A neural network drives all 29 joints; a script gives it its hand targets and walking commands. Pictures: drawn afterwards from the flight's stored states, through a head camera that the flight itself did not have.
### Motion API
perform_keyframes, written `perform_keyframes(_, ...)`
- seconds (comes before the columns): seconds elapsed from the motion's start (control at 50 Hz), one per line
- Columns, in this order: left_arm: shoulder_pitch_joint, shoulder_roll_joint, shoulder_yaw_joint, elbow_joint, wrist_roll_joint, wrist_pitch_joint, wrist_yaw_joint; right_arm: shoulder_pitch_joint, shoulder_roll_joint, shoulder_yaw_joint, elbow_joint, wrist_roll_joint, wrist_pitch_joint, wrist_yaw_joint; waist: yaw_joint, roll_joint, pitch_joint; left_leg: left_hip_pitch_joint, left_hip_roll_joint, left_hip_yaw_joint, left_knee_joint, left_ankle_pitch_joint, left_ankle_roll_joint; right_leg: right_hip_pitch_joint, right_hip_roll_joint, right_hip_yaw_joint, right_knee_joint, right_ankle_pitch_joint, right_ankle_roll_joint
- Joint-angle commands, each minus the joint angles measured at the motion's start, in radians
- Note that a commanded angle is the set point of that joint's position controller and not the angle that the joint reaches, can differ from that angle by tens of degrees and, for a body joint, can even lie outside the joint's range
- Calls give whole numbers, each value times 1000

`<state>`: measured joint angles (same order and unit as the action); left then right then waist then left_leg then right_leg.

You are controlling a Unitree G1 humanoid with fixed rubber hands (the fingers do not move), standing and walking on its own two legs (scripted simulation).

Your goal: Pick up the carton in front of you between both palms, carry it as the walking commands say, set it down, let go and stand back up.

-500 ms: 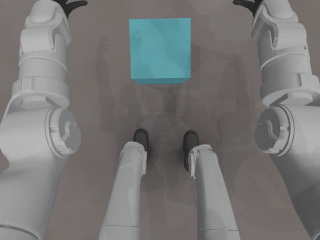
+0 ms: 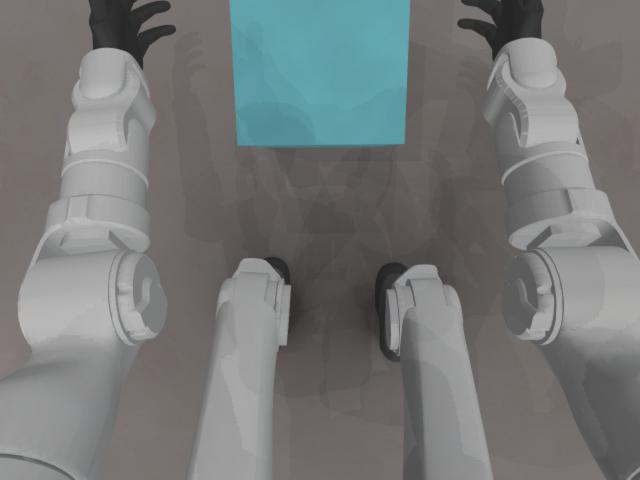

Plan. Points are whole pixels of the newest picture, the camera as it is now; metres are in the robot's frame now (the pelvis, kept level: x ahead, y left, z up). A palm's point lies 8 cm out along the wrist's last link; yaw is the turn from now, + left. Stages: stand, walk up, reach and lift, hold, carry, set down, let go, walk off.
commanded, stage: reach and lift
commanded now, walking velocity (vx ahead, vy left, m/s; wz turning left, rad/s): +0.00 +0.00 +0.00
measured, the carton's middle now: (320, 78) +0.52 +0.04 -0.39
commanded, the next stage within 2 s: none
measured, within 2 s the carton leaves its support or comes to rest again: leaves its support in 1.32 s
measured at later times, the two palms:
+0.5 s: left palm (190, 69) +0.51 +0.21 -0.31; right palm (462, 74) +0.52 -0.15 -0.32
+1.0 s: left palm (209, 66) +0.52 +0.18 -0.31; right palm (438, 70) +0.52 -0.12 -0.31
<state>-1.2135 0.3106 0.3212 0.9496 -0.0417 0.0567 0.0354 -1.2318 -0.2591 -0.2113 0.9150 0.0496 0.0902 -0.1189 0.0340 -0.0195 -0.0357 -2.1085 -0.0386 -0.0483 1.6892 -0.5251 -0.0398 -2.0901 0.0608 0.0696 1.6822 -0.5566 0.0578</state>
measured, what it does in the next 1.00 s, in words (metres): lowers itself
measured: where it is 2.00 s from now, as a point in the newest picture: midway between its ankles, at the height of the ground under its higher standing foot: (332, 325)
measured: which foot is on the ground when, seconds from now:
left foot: down 0.00-1.00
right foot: down 0.00-1.00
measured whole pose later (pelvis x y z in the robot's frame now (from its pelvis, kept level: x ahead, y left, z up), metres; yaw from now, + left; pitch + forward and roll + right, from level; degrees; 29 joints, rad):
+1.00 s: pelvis -0.05 +0.00 -0.14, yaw +0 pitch +35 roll -1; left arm -1.67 0.39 0.10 1.21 -0.18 0.09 0.10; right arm -1.65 -0.29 -0.11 1.16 0.17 0.10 -0.15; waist 0.02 -0.01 0.50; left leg -2.22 -0.02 -0.04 2.20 -0.58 -0.04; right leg -2.20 0.06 0.04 2.20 -0.60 0.06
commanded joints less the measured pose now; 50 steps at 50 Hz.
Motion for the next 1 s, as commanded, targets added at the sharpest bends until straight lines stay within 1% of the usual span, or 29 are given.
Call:
perform_keyframes(0.0,-294,195,-86,-132,-111,7,24,-319,-157,66,-126,96,1,-28,36,-14,-1257,682,-10,93,104,677,-29,621,18,-110,117,609,10)
perform_keyframes(0.04,-355,205,-104,-117,-125,22,27,-363,-174,65,-99,101,14,-29,26,-7,-1205,652,-6,96,140,605,-24,578,18,-118,150,536,8)
perform_keyframes(0.06,-385,209,-116,-99,-134,31,28,-396,-187,60,-75,101,23,-29,20,-8,-1172,611,-3,99,144,512,-22,578,14,-120,165,471,2)
perform_keyframes(0.12,-479,224,-126,-12,-129,54,30,-471,-193,59,-9,107,42,-20,22,5,-1009,564,8,99,174,347,-11,449,2,-131,188,283,0)
perform_keyframes(0.14,-504,222,-127,16,-124,58,30,-497,-196,59,20,105,44,-15,22,9,-960,536,11,100,183,296,-11,437,-3,-130,198,242,0)
perform_keyframes(0.18,-559,231,-138,60,-118,57,30,-547,-202,57,66,104,43,-9,20,13,-900,480,19,99,206,214,-10,439,-15,-123,225,187,-2)
perform_keyframes(0.22,-612,247,-146,94,-116,52,30,-593,-218,56,104,107,37,-5,18,21,-860,462,28,96,233,177,-6,429,-23,-119,250,158,-3)
perform_keyframes(0.3,-698,268,-172,140,-125,35,34,-667,-250,57,152,120,18,0,10,32,-815,474,37,85,280,182,-5,406,-31,-121,300,154,-7)
perform_keyframes(0.32,-723,270,-168,138,-128,29,35,-686,-259,60,156,120,11,1,21,17,-787,441,35,82,287,181,-3,406,-34,-116,312,152,-7)
perform_keyframes(0.34,-738,276,-165,136,-134,22,36,-703,-259,70,152,118,4,1,21,-8,-781,433,34,77,297,200,-1,411,-35,-118,325,173,-4)
perform_keyframes(0.36,-738,277,-165,140,-140,15,37,-708,-254,80,147,114,-1,1,21,-21,-781,435,32,76,307,225,-1,424,-36,-118,336,199,-1)
perform_keyframes(0.38,-731,282,-165,148,-146,9,37,-712,-242,92,139,113,-7,0,15,-39,-780,439,30,73,316,247,3,425,-35,-121,344,223,1)
perform_keyframes(0.4,-720,282,-168,161,-148,4,37,-713,-234,100,135,117,-11,1,13,-40,-781,453,27,72,328,276,6,426,-33,-122,353,252,2)
perform_keyframes(0.46,-707,268,-184,175,-143,-3,43,-694,-227,108,136,140,-20,4,19,-14,-816,527,20,72,361,373,8,426,-22,-127,382,331,5)
perform_keyframes(0.5,-700,255,-197,173,-143,-3,45,-676,-218,112,134,151,-22,2,16,5,-836,571,15,71,372,416,7,421,-15,-134,391,358,6)
perform_keyframes(0.58,-648,226,-202,175,-142,-7,44,-622,-189,121,139,153,-27,-4,13,8,-865,595,5,74,382,463,8,440,-5,-138,400,402,6)
perform_keyframes(0.64,-617,212,-196,174,-137,-8,41,-577,-173,106,163,139,-27,-7,7,4,-826,549,2,73,385,457,7,428,-2,-131,400,404,5)
perform_keyframes(0.7,-629,211,-189,140,-131,-10,41,-587,-174,84,141,123,-30,-12,-1,9,-799,509,2,72,387,437,6,413,0,-123,393,396,3)
perform_keyframes(0.76,-650,214,-190,122,-131,-10,43,-616,-179,83,119,119,-32,-20,1,14,-804,495,3,76,382,412,3,431,0,-120,385,387,0)
perform_keyframes(0.8,-672,199,-205,119,-138,-7,42,-639,-161,97,119,125,-28,-21,5,10,-794,484,3,80,373,374,2,448,1,-121,379,358,-3)
perform_keyframes(0.86,-740,109,-258,120,-159,3,29,-703,-69,144,118,143,-19,-9,6,-6,-744,467,-3,85,357,292,6,468,11,-124,370,288,-12)
perform_keyframes(0.9,-801,-42,-280,137,-156,21,-3,-776,88,173,114,141,-5,23,7,-18,-695,450,-13,89,350,236,9,476,23,-127,366,243,-19)
perform_keyframes(0.92,-840,-152,-286,140,-141,35,-30,-817,206,178,109,123,6,52,9,-17,-670,445,-20,93,350,216,6,477,33,-127,367,231,-21)
perform_keyframes(0.94,-893,-323,-312,140,-132,52,-74,-856,369,186,115,95,22,93,3,-12,-636,433,-32,95,357,198,4,476,43,-126,369,220,-23)
perform_keyframes(0.96,-910,-460,-308,160,-104,67,-117,-874,488,175,115,53,38,129,-7,-3,-591,414,-40,103,367,176,3,463,51,-128,376,206,-22)
perform_keyframes(0.98,-910,-631,-320,124,-84,84,-167,-887,657,185,98,38,53,181,-6,0,-580,429,-52,111,372,181,12,433,60,-136,386,196,-23)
